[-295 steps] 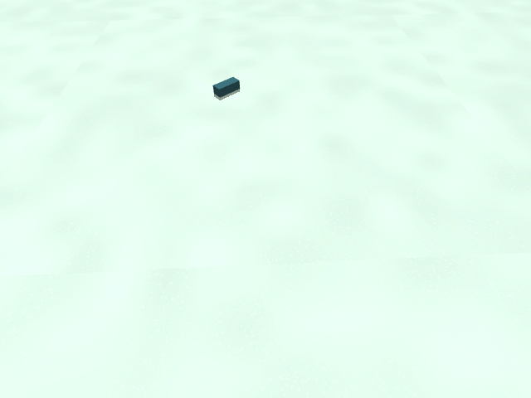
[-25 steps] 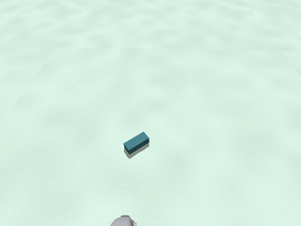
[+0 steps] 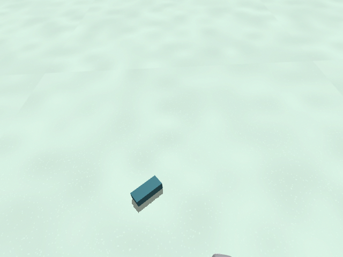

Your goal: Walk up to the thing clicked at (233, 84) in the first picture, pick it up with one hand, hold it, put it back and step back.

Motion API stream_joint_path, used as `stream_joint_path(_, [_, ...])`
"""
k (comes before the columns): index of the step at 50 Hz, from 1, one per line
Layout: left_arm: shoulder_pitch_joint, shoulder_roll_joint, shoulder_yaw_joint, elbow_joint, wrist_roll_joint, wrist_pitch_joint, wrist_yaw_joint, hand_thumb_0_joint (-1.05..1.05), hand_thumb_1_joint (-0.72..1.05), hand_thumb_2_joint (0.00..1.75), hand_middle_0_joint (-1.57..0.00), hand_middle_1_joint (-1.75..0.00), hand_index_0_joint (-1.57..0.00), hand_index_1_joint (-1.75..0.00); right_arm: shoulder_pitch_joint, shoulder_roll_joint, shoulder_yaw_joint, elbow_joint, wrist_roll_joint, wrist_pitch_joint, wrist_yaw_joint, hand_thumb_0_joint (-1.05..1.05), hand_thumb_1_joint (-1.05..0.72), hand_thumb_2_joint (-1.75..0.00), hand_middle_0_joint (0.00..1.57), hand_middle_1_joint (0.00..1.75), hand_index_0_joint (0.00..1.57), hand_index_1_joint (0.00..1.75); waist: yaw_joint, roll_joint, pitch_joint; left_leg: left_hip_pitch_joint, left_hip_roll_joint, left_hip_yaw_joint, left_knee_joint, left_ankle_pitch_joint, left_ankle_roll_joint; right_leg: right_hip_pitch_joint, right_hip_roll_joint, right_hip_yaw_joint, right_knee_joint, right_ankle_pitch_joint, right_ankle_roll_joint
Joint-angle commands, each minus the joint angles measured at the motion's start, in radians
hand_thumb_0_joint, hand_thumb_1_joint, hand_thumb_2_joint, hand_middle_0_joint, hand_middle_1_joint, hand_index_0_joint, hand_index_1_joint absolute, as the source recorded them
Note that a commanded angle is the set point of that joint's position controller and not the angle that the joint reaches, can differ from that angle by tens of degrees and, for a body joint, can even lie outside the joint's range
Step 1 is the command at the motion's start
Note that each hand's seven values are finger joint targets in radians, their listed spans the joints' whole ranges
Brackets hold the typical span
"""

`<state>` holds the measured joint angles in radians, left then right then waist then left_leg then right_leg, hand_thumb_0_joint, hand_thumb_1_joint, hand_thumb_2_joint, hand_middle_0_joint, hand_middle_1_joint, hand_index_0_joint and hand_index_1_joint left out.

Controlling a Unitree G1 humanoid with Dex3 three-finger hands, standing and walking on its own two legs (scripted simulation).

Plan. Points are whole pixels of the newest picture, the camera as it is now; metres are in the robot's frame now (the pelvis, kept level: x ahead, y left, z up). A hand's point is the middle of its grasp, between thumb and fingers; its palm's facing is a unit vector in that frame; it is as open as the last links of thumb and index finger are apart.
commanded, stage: walk up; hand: left
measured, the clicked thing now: (146, 190) +0.62 +0.20 -0.72
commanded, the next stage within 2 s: stand in 1.90 s
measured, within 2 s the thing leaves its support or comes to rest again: neither
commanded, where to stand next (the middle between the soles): +0.22 +0.02 m, yaw +0 degrees
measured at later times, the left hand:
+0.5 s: hand out of the picture +0.17 +0.32 -0.15, palm faces -0.03 -0.93 -0.36, open 7.4 cm
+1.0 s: hand (83, 218) +0.26 +0.27 -0.13, palm faces -0.03 -0.94 -0.34, open 7.4 cm
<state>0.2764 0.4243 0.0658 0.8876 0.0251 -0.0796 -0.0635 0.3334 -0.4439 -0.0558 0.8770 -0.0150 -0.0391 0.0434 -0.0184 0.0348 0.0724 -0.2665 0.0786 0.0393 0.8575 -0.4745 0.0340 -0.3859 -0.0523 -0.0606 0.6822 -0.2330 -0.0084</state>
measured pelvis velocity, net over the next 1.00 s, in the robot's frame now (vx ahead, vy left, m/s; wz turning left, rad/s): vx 0.16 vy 0.02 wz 0.00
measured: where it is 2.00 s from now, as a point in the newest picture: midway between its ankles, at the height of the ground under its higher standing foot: outside the picture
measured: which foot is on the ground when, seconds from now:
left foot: up 0.00-0.32, down 0.34-1.00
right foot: down 0.00-0.36, up 0.38-0.64, down 0.66-1.00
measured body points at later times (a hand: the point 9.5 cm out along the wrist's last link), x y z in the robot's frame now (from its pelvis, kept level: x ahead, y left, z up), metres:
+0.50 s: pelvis +0.13 +0.04 +0.01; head +0.16 +0.07 +0.46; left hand +0.17 +0.37 -0.12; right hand +0.23 -0.27 -0.09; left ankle +0.19 +0.16 -0.71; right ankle +0.13 -0.10 -0.67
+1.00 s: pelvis +0.16 +0.02 +0.02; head +0.17 +0.02 +0.47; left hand +0.26 +0.32 -0.10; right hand +0.23 -0.28 -0.12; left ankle +0.19 +0.16 -0.71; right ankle +0.20 -0.10 -0.71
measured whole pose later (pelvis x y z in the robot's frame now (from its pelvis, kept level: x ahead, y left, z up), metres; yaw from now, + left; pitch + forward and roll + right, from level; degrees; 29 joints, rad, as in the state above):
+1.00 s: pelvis +0.16 +0.02 +0.02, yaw +0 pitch -3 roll +1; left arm 0.07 0.35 0.00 1.07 0.00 -0.01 -0.02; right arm 0.12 -0.36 0.02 1.11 0.00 -0.03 0.01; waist -0.01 0.00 0.08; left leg -0.23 0.04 0.05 0.51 -0.23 -0.02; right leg -0.26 -0.03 -0.03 0.53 -0.22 0.00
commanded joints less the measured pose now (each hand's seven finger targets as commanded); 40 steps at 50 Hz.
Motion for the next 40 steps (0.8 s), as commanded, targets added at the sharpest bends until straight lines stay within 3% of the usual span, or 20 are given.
stream_joint_path(1, [0.098, 0.325, 0.08, -0.058, -0.029, -0.027, 0.043, 0.0, 0.9, 0.9, -0.2, -0.3, -0.2, -0.3, -0.069, -0.222, -0.053, -0.097, 0.014, -0.021, -0.016, 0.0, -0.9, -0.9, 0.2, 0.3, 0.2, 0.3, 0.079, -0.125, 0.026, -0.467, 0.008, -0.126, 0.286, 0.031, -0.001, 0.277, -0.349, 0.602, -0.466, -0.372, -0.253])
stream_joint_path(3, [0.058, 0.286, 0.07, -0.069, -0.026, -0.028, 0.049, 0.0, 0.9, 0.9, -0.2, -0.3, -0.2, -0.3, -0.01, -0.204, -0.052, -0.056, 0.014, -0.021, -0.01, 0.0, -0.9, -0.9, 0.2, 0.3, 0.2, 0.3, 0.043, -0.158, -0.008, -0.4, 0.032, -0.113, 0.196, 0.086, -0.003, 0.264, -0.276, 0.407, -0.416, -0.193, -0.219])
stream_joint_path(5, [0.062, 0.272, 0.062, -0.072, -0.023, -0.031, 0.047, 0.0, 0.9, 0.9, -0.2, -0.3, -0.2, -0.3, 0.01, -0.189, -0.057, -0.038, 0.005, -0.015, 0.003, 0.0, -0.9, -0.9, 0.2, 0.3, 0.2, 0.3, 0.041, -0.188, -0.015, -0.297, 0.021, -0.074, 0.122, 0.112, -0.017, 0.174, -0.237, 0.282, -0.4, -0.073, -0.208])
stream_joint_path(10, [0.067, 0.29, 0.065, -0.095, -0.014, -0.034, 0.045, 0.0, 0.9, 0.9, -0.2, -0.3, -0.2, -0.3, -0.085, -0.163, -0.062, -0.078, -0.008, -0.007, 0.03, 0.0, -0.9, -0.9, 0.2, 0.3, 0.2, 0.3, 0.059, -0.208, -0.008, -0.243, 0.023, -0.026, -0.08, 0.194, -0.032, 0.146, -0.226, 0.207, -0.409, -0.178, -0.214])
stream_joint_path(13, [0.036, 0.278, 0.047, -0.103, -0.016, -0.021, 0.05, 0.0, 0.9, 0.9, -0.2, -0.3, -0.2, -0.3, -0.092, -0.151, -0.061, -0.061, -0.002, -0.016, 0.02, 0.0, -0.9, -0.9, 0.2, 0.3, 0.2, 0.3, 0.044, -0.173, -0.005, -0.093, -0.018, 0.02, -0.179, 0.238, -0.033, 0.047, -0.205, 0.142, -0.331, -0.073, -0.192])
stream_joint_path(16, [0.013, 0.214, 0.01, -0.105, -0.019, -0.001, 0.053, 0.0, 0.9, 0.9, -0.2, -0.3, -0.2, -0.3, 0.006, -0.166, -0.07, -0.015, -0.003, -0.029, -0.004, 0.0, -0.9, -0.9, 0.2, 0.3, 0.2, 0.3, -0.031, -0.059, -0.084, 0.166, -0.066, 0.028, -0.302, 0.259, -0.003, -0.052, -0.152, 0.056, -0.076, 0.023, -0.122])
stream_joint_path(17, [0.043, 0.161, -0.011, -0.107, -0.024, 0.003, 0.054, 0.0, 0.9, 0.9, -0.2, -0.3, -0.2, -0.3, 0.054, -0.223, -0.085, -0.01, -0.006, -0.035, -0.016, 0.0, -0.9, -0.9, 0.2, 0.3, 0.2, 0.3, -0.048, 0.112, -0.123, 0.242, 0.06, -0.157, -0.418, 0.175, 0.041, -0.108, -0.073, -0.015, 0.147, 0.012, -0.072])
stream_joint_path(18, [0.088, 0.111, -0.022, -0.111, -0.03, 0.009, 0.056, 0.0, 0.9, 0.9, -0.2, -0.3, -0.2, -0.3, 0.065, -0.302, -0.096, -0.038, -0.011, -0.041, -0.024, 0.0, -0.9, -0.9, 0.2, 0.3, 0.2, 0.3, -0.033, 0.247, -0.121, 0.306, 0.278, -0.544, -0.541, 0.165, 0.137, -0.281, 0.057, -0.007, 0.323, -0.272, -0.011])
stream_joint_path(19, [0.083, 0.215, 0.007, -0.073, -0.023, 0.022, 0.076, 0.0, 0.9, 0.9, -0.2, -0.3, -0.2, -0.3, 0.061, -0.347, -0.109, -0.039, 0.014, -0.035, -0.022, 0.0, -0.9, -0.9, 0.2, 0.3, 0.2, 0.3, -0.041, 0.164, -0.112, 0.223, 0.366, -0.639, -0.551, 0.185, 0.249, -0.252, 0.015, 0.064, 0.408, -0.37, -0.025])
stream_joint_path(20, [0.062, 0.24, 0.008, -0.066, -0.022, 0.025, 0.08, 0.0, 0.9, 0.9, -0.2, -0.3, -0.2, -0.3, 0.028, -0.305, -0.103, -0.044, 0.018, -0.031, -0.028, 0.0, -0.9, -0.9, 0.2, 0.3, 0.2, 0.3, -0.029, 0.072, -0.078, 0.185, 0.329, -0.543, -0.518, 0.299, 0.253, -0.252, -0.001, 0.108, 0.451, -0.341, -0.026])
stream_joint_path(21, [0.062, 0.223, 0.01, -0.054, -0.026, 0.028, 0.082, 0.0, 0.9, 0.9, -0.2, -0.3, -0.2, -0.3, 0.007, -0.268, -0.084, -0.051, 0.018, -0.034, -0.036, 0.0, -0.9, -0.9, 0.2, 0.3, 0.2, 0.3, -0.012, 0.063, -0.059, 0.166, 0.276, -0.425, -0.486, 0.44, 0.222, -0.234, -0.012, 0.135, 0.434, -0.298, -0.029])
stream_joint_path(23, [0.098, 0.208, 0.011, -0.016, -0.033, 0.03, 0.076, 0.0, 0.9, 0.9, -0.2, -0.3, -0.2, -0.3, -0.047, -0.239, -0.067, -0.055, 0.015, -0.037, -0.045, 0.0, -0.9, -0.9, 0.2, 0.3, 0.2, 0.3, 0.023, 0.127, -0.062, 0.089, 0.211, -0.255, -0.443, 0.565, 0.178, -0.149, -0.044, 0.113, 0.34, -0.228, -0.029])
stream_joint_path(29, [0.053, 0.152, 0.013, 0.02, -0.025, 0.048, 0.074, 0.0, 0.9, 0.9, -0.2, -0.3, -0.2, -0.3, -0.136, -0.209, -0.037, -0.068, 0.011, -0.025, -0.053, 0.0, -0.9, -0.9, 0.2, 0.3, 0.2, 0.3, 0.031, 0.143, -0.118, -0.037, 0.185, -0.152, -0.344, 0.7, 0.162, 0.083, 0.003, 0.024, 0.085, -0.107, -0.015])
stream_joint_path(31, [0.053, 0.157, 0.017, 0.037, -0.02, 0.048, 0.075, 0.0, 0.9, 0.9, -0.2, -0.3, -0.2, -0.3, -0.18, -0.204, -0.029, -0.068, 0.019, -0.014, -0.053, 0.0, -0.9, -0.9, 0.2, 0.3, 0.2, 0.3, 0.056, 0.115, -0.137, -0.104, 0.161, -0.135, -0.288, 0.539, 0.127, 0.197, 0.018, 0.015, -0.058, 0.014, -0.028])
stream_joint_path(32, [0.028, 0.173, 0.022, 0.041, -0.013, 0.043, 0.078, 0.0, 0.9, 0.9, -0.2, -0.3, -0.2, -0.3, -0.191, -0.171, -0.016, -0.063, 0.023, -0.007, -0.052, 0.0, -0.9, -0.9, 0.2, 0.3, 0.2, 0.3, 0.061, 0.072, -0.122, -0.155, 0.136, -0.133, -0.268, 0.417, 0.083, 0.235, 0.006, 0.051, -0.129, 0.061, -0.04])
stream_joint_path(33, [0.002, 0.212, 0.029, 0.033, -0.006, 0.035, 0.08, 0.0, 0.9, 0.9, -0.2, -0.3, -0.2, -0.3, -0.175, -0.121, 0.001, -0.059, 0.03, -0.004, -0.051, 0.0, -0.9, -0.9, 0.2, 0.3, 0.2, 0.3, 0.055, -0.054, -0.124, -0.195, 0.089, -0.095, -0.21, 0.29, 0.033, 0.243, -0.104, 0.21, -0.197, 0.1, -0.073])
stream_joint_path(34, [-0.087, 0.263, 0.028, 0.013, -0.012, 0.032, 0.074, 0.0, 0.9, 0.9, -0.2, -0.3, -0.2, -0.3, -0.156, -0.105, 0.003, -0.039, 0.035, 0.001, -0.055, 0.0, -0.9, -0.9, 0.2, 0.3, 0.2, 0.3, 0.011, -0.183, -0.118, -0.101, -0.027, -0.026, -0.136, 0.078, -0.01, 0.076, -0.252, 0.404, -0.28, 0.034, -0.165])
stream_joint_path(35, [-0.179, 0.261, 0.021, 0.004, -0.016, 0.036, 0.069, 0.0, 0.9, 0.9, -0.2, -0.3, -0.2, -0.3, -0.137, -0.144, -0.011, 0.01, 0.03, 0.011, -0.06, 0.0, -0.9, -0.9, 0.2, 0.3, 0.2, 0.3, -0.011, -0.176, -0.081, 0.009, -0.031, -0.027, -0.118, 0.008, -0.008, -0.043, -0.265, 0.396, -0.283, -0.049, -0.195])
stream_joint_path(38, [-0.195, 0.176, -0.015, 0.032, -0.023, 0.045, 0.067, 0.0, 0.9, 0.9, -0.2, -0.3, -0.2, -0.3, -0.166, -0.177, -0.011, 0.064, 0.023, -0.005, -0.052, 0.0, -0.9, -0.9, 0.2, 0.3, 0.2, 0.3, -0.008, -0.082, -0.081, 0.034, 0.056, -0.136, -0.37, 0.16, 0.021, -0.012, -0.103, 0.185, -0.184, -0.022, -0.056])
stream_joint_path(40, [-0.161, 0.17, -0.014, 0.073, -0.023, 0.051, 0.06, 0.0, 0.9, 0.9, -0.2, -0.3, -0.2, -0.3, -0.231, -0.191, 0.002, 0.074, 0.016, -0.012, -0.046, 0.0, -0.9, -0.9, 0.2, 0.3, 0.2, 0.3, 0.036, -0.081, -0.071, -0.07, 0.103, -0.194, -0.439, 0.06, 0.043, 0.099, -0.05, 0.143, -0.187, -0.084, -0.037])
